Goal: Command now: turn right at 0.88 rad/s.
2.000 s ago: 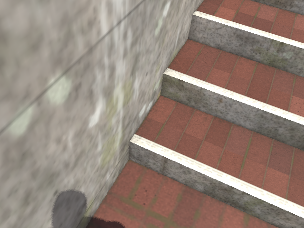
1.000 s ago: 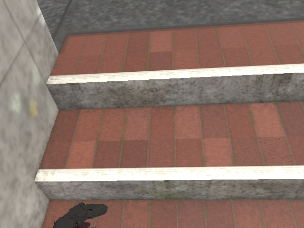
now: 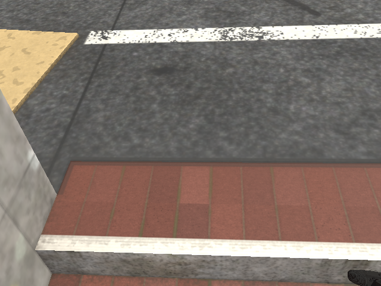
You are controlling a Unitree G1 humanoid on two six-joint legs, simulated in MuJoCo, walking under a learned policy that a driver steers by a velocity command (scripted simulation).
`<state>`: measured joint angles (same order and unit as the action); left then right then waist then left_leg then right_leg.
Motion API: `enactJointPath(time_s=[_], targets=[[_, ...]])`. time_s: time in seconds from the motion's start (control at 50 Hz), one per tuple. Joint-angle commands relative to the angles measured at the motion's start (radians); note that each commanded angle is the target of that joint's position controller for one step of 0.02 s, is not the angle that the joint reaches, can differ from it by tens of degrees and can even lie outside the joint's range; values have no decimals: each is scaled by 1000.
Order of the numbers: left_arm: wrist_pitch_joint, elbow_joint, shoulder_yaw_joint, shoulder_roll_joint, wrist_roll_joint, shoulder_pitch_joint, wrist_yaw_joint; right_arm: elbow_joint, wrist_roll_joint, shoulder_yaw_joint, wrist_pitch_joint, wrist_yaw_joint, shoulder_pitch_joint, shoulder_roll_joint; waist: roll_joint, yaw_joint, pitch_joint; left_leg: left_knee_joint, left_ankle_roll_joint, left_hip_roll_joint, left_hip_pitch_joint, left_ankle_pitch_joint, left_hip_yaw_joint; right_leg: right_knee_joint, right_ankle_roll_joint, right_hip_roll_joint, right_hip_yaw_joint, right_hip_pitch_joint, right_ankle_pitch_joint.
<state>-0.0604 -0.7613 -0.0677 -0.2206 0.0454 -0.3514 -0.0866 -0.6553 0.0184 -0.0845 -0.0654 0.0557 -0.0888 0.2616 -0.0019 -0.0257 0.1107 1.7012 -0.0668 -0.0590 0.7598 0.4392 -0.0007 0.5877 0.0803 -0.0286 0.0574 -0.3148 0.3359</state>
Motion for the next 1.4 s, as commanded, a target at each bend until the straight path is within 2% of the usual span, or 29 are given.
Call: enactJointPath(time_s=[0.02, 0.14, 0.2, 0.26, 0.32, 0.38, 0.42, 0.46, 0.5, 0.54, 0.56, 0.58, 0.6, 0.62, 0.64, 0.7, 0.76, 0.88, 0.96, 1.0, 1.04, 1.06, 1.1, 1.14, 1.16, 1.24, 1.28, 1.34, 1.4], targets=[[-5, 91, 0, -102, 14, 52, 25, 131, -10, 15, -18, 10, 70, 45, -101, 34, 60, 148, -59, -11, 184, -7, 47, -148, 244, 251, 340, 172, -812], [-31, 92, 37, -99, 11, -35, 36, 112, 12, 51, 6, -3, 32, 57, -104, -24, 20, 243, -70, 13, 356, -49, 13, -137, 245, 244, 349, 182, -667], [-10, 151, 60, -105, 0, 38, 33, 58, 8, 59, 6, -40, -34, 61, -88, -23, 10, 181, -86, 57, 220, -187, 6, -157, 230, 230, 294, 52, -610], [-10, 217, 112, -45, -47, 274, 7, -43, 15, 62, -1, -120, -160, 21, 16, 102, -25, -400, -120, 172, -185, -417, -19, -158, 49, 96, 141, -182, -389], [-1, 90, 57, -162, -78, 163, 10, -26, -7, 70, 14, -185, -18, -18, -124, 20, -116, -951, -104, 165, -364, -358, -44, -214, 72, 206, 268, -66, -349], [0, 25, -41, -311, -97, -3, 37, 54, -13, 67, -9, -120, 22, 45, -128, -71, -18, -1175, -13, 121, -120, -361, -28, -133, 235, 362, 394, 460, -848], [-1, 33, -34, -234, -49, -113, 81, 52, -10, 55, -27, -72, 17, 91, -99, -132, 63, -1007, 88, 145, -75, -527, 32, -81, 257, 366, 347, 562, -908], [-2, 120, -37, -223, -8, 192, 105, 7, -10, 35, -40, -60, -134, 77, -156, -5, 8, -882, 97, 102, -230, -183, 5, -169, 271, 406, 264, 276, -705], [-6, 166, -35, -196, 6, 409, 133, -2, -4, 27, -29, -103, -209, 49, -88, 64, -38, -941, 120, 82, -471, -217, -7, -193, 146, 319, 131, 23, -431], [4, 160, -37, -191, -32, 408, 161, 9, -4, 15, -47, -142, -179, 48, -30, 58, -36, -1189, 164, 14, -521, -347, -51, -86, 32, 185, -1, 45, -261], [13, 159, -34, -146, -14, 304, 158, -2, 9, 6, -66, -136, -214, 91, 112, -3, 12, -1281, 249, 85, -625, -732, 126, 174, -68, 63, -117, 21, -99], [17, 215, -28, -125, 7, 230, 161, 13, -1, -17, -70, -127, -331, 229, 299, -11, 115, -1346, 476, 372, -847, -1119, 601, 452, -197, -105, -126, -188, 318], [18, 192, -34, -152, -25, 199, 161, 4, 23, -20, -77, -135, -386, 229, 223, 28, 134, -1305, 486, 413, -872, -1103, 612, 813, -221, -77, 49, -277, 372], [7, 200, -36, -158, -52, 220, 164, 18, 35, -16, -80, -142, -281, 213, 204, 29, 47, -1297, 437, 371, -754, -807, 594, 969, -209, -62, 101, -407, 292], [0, 188, -53, -206, -40, 235, 178, 44, 27, 2, -70, -143, -191, 154, 136, 12, 6, -1304, 401, 318, -648, -688, 524, 1124, -193, -39, 75, -440, 206], [14, 248, -36, -149, 28, 235, 188, 61, -1, 67, -35, -116, -95, 24, 58, -42, -5, -1342, 370, 218, -453, -471, 451, 1111, -203, 1, 61, -422, 84], [41, 277, -25, -144, -7, 222, 185, 68, -1, 71, -47, -101, -132, 37, 136, -22, 52, -1322, 377, 195, -506, -519, 475, 1144, -256, -11, 32, -472, 86], [35, 234, -3, -148, -23, 192, 173, 90, -14, 76, -61, -95, -142, 46, 106, 31, 68, -1270, 396, 210, -506, -454, 506, 1159, -289, 26, 0, -577, 56], [32, 170, 6, -119, -17, 146, 127, 148, -36, 108, -49, -88, -13, 10, 101, 10, 67, -1282, 359, 197, -372, -276, 473, 1074, -292, 78, -13, -478, -27], [25, 110, 26, -39, -2, 87, 65, 182, -67, 145, -46, -93, 135, -61, 43, -60, 35, -1273, 222, 104, -240, -168, 345, 655, -297, 153, -56, -247, -58], [32, 85, 61, 60, -8, 150, -21, 111, -100, 125, -27, -105, 74, -30, 50, -4, -37, -1264, 154, 111, -274, -81, 344, 188, -304, 149, -106, -93, 67], [28, 96, 50, 22, -14, 201, -30, 61, -110, 93, -11, -110, -11, 46, 36, 26, -36, -1261, 186, 145, -357, -55, 417, 16, -283, 124, -106, -44, -32], [-3, 133, 29, -72, -8, 206, 14, 1, -82, 49, 6, -123, -95, 136, 113, 55, 34, -1247, 276, 252, -540, -159, 547, -61, -198, 124, -37, -63, -264], [-35, 190, -4, -177, -5, 319, 71, 55, -26, 50, -8, -71, -111, 75, 48, 126, 134, -1176, 262, 187, -650, -331, 387, 64, -10, 120, 45, -116, -491], [-45, 189, -7, -152, -19, 307, 79, 93, -19, 49, -11, -47, 5, 62, 49, 89, 101, -1159, 251, 150, -607, -322, 277, 25, 47, 111, 66, -126, -454], [-34, 142, -55, -166, -38, 56, 56, 129, -3, 22, 6, 9, 132, 32, -169, -48, -1, -703, 0, -38, -133, 99, 14, -246, 319, 382, 538, 208, -393], [-43, 151, -57, -161, 4, 35, 55, 141, 8, 33, 11, 27, 145, -1, -148, -55, -17, -190, -19, -18, -19, 162, 101, -235, 255, 332, 483, 151, -411], [-36, 196, -1, -65, -26, 189, 61, 152, 37, 31, 0, 16, 75, 33, -88, 28, -8, -97, 5, 2, -40, 58, 64, -177, 182, 220, 353, 60, -462], [-52, 216, 8, -94, -39, 166, 92, 172, 23, 48, -2, 3, 92, 13, -86, 17, 23, -357, -42, 22, 0, 92, 49, -150, 176, 191, 406, 175, -540]])
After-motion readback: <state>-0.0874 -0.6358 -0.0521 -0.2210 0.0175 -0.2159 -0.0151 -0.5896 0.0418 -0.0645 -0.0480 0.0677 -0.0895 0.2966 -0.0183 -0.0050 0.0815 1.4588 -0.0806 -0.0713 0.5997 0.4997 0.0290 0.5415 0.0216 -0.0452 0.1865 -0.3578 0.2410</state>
